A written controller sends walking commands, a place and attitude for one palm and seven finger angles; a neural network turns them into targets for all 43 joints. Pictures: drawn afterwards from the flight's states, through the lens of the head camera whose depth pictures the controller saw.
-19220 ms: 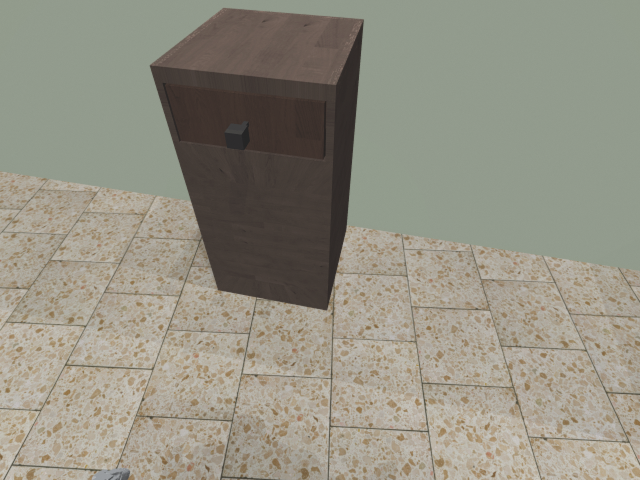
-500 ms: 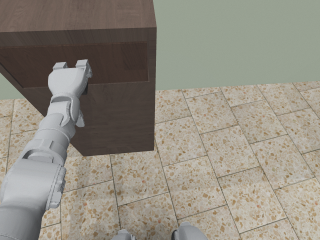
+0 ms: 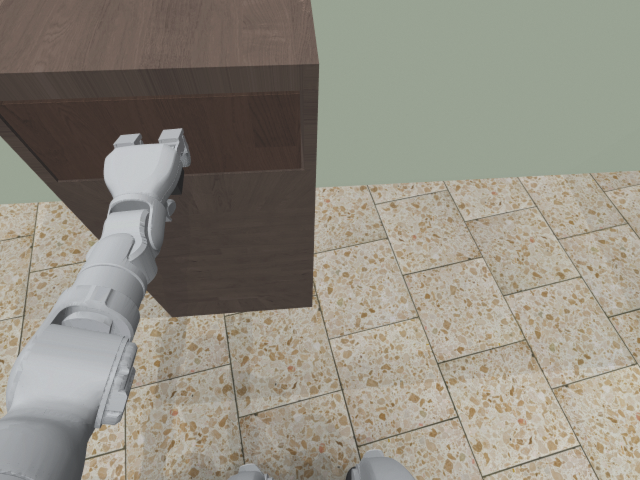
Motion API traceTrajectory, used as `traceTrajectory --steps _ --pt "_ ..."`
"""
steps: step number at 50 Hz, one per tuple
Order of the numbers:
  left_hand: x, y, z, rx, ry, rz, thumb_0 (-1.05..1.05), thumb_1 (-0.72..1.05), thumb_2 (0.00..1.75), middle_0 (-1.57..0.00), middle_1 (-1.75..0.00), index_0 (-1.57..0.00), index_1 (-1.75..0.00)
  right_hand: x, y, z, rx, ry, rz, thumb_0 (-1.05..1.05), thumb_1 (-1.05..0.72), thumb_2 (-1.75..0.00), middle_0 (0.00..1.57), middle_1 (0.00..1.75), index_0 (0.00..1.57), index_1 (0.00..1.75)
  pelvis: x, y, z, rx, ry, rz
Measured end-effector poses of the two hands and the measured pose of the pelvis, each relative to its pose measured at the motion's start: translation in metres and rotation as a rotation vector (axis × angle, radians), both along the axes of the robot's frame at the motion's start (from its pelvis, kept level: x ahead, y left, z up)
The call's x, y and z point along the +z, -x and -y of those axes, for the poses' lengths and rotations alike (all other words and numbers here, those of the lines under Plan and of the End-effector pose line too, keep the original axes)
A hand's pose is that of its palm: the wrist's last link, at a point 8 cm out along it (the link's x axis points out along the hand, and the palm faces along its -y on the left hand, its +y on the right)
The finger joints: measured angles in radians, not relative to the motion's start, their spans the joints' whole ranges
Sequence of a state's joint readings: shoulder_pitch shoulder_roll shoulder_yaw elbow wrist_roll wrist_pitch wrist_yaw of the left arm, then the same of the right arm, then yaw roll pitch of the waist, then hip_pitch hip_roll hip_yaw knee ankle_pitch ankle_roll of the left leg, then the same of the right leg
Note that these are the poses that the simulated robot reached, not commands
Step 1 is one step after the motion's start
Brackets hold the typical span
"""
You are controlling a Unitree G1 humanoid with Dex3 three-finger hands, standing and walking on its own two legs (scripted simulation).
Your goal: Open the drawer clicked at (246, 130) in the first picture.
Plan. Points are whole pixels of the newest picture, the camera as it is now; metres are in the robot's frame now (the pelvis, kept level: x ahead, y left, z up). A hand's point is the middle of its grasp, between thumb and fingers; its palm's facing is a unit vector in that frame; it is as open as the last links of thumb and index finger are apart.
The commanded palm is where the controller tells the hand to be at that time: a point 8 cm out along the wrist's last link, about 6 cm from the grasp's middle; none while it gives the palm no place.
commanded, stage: close the thumb around the handle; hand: left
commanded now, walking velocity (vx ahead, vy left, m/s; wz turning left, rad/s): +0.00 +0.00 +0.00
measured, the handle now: (165, 162) +0.54 +0.18 +0.03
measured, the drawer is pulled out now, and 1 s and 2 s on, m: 0.00 0.02 0.10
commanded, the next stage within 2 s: pull the drawer open in 0.24 s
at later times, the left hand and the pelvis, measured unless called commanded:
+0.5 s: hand (161, 202) +0.49 +0.19 +0.01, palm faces -0.05 -0.03 -1.00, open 8.0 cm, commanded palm +0.45 +0.18 +0.06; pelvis +0.00 +0.00 +0.00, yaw +0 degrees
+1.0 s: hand (160, 212) +0.47 +0.19 +0.01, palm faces -0.03 -0.03 -1.00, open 8.0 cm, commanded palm +0.45 +0.18 +0.06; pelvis +0.01 +0.00 +0.00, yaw +1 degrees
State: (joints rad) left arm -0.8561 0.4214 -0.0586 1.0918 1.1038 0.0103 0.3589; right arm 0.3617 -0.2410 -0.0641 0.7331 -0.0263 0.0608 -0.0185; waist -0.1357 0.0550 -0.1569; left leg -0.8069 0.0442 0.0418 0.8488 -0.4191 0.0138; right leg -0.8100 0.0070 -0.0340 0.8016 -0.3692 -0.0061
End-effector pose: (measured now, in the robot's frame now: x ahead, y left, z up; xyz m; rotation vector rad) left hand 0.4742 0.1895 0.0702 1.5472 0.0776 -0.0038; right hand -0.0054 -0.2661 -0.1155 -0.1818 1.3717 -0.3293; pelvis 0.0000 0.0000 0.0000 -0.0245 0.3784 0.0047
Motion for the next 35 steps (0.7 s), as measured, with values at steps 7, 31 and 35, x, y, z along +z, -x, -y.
traceTrajectory --steps 7,31,35 --pt "-0.003 0.003 0.000 0.004 0.004 -0.005 0.01 0.45 0.69 -0.40 -1.33 -0.24 -1.32 0.000 0.004 0.000 -0.001 -0.003 -0.007 0.01 -0.91 -0.90 0.20 0.30 0.20 0.29 0.000 0.002 0.001 0.002 -0.001 0.002" --pt "-0.006 0.010 0.000 0.010 0.029 -0.003 0.03 0.52 0.68 -0.42 -1.35 -0.16 -1.35 0.003 -0.002 0.001 -0.025 -0.008 0.015 0.01 -0.91 -0.90 0.20 0.30 0.20 0.29 0.004 -0.005 0.002 -0.022 -0.004 0.009" --pt "-0.006 0.017 0.000 0.008 0.040 0.003 0.03 0.52 0.67 -0.42 -1.35 -0.16 -1.34 0.005 -0.015 0.000 -0.026 -0.018 0.032 0.01 -0.91 -0.90 0.20 0.30 0.20 0.29 0.007 -0.013 0.001 -0.029 -0.004 0.018"
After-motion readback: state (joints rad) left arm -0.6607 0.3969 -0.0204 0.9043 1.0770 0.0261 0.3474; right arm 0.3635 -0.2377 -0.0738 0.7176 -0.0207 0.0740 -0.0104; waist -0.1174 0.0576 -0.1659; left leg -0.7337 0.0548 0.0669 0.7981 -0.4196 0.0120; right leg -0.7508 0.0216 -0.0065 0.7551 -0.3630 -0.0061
